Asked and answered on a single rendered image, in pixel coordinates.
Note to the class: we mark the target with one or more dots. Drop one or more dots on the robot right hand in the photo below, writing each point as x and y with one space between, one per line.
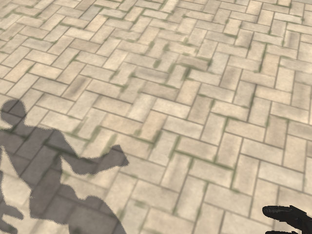
292 216

